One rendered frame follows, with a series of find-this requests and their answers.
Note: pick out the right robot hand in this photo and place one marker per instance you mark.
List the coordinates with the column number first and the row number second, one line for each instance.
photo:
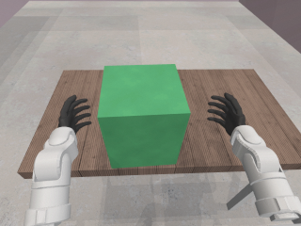
column 233, row 116

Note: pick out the right robot forearm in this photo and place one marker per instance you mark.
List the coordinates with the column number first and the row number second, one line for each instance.
column 274, row 197

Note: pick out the left robot hand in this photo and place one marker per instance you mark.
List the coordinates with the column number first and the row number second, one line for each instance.
column 68, row 112

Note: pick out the table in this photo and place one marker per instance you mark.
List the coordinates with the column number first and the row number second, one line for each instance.
column 206, row 144

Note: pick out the carton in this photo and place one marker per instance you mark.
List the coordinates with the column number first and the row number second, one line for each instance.
column 143, row 115

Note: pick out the left robot forearm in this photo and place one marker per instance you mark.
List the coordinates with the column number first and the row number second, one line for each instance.
column 49, row 200

